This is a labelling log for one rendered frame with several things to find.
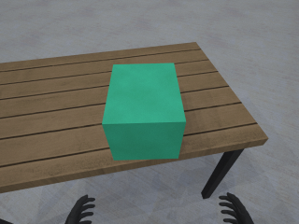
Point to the table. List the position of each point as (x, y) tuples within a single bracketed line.
[(52, 109)]

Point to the left robot hand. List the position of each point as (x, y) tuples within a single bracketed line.
[(76, 215)]

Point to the carton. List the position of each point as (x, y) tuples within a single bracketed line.
[(144, 117)]

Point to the right robot hand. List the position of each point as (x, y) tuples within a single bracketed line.
[(240, 213)]

